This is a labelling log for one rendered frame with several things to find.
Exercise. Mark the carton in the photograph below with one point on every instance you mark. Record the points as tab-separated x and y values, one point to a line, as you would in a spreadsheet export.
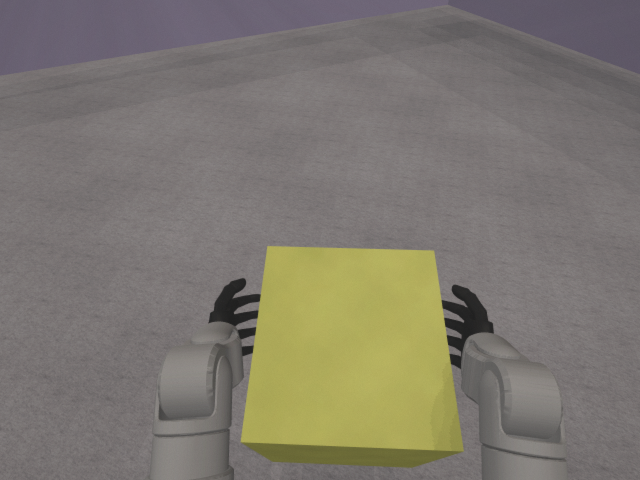
351	364

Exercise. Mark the robot left forearm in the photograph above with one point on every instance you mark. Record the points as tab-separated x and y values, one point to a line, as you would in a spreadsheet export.
193	406

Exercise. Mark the robot right forearm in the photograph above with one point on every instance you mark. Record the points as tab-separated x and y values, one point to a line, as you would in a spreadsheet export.
521	418

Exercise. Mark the robot right hand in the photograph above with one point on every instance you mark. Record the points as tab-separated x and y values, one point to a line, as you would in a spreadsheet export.
474	316

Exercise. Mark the robot left hand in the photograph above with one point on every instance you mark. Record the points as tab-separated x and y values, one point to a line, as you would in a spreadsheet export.
225	307

